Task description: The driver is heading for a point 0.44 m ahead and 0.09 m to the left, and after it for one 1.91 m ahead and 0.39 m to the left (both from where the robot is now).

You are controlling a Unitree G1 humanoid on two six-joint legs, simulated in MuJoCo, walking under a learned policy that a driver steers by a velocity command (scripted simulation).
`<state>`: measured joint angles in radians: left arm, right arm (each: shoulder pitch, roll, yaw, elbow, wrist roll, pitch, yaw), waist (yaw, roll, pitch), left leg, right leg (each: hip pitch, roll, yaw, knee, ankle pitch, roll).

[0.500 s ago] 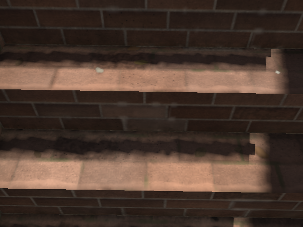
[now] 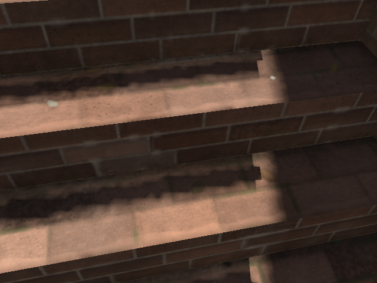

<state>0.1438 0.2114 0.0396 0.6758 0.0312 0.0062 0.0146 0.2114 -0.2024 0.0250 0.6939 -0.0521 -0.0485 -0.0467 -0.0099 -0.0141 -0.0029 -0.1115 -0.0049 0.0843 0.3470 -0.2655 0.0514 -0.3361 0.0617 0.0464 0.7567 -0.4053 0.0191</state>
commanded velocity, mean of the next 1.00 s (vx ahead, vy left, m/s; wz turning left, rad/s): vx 0.50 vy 0.00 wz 0.40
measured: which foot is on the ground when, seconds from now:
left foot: down 0.00-1.00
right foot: up 0.00-0.06, down 0.08-0.94, up 0.96-1.00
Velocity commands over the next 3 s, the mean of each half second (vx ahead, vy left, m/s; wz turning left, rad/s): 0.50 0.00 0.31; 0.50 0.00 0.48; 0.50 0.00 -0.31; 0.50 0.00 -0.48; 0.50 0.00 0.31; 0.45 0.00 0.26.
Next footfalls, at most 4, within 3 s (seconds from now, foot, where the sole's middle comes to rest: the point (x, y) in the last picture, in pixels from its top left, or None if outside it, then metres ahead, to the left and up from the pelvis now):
0.08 right None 0.02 -0.13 -0.78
1.28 right None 0.06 -0.07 -0.78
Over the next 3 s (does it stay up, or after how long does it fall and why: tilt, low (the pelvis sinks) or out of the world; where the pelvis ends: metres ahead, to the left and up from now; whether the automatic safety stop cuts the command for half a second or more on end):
stays up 0.02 0.03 0.00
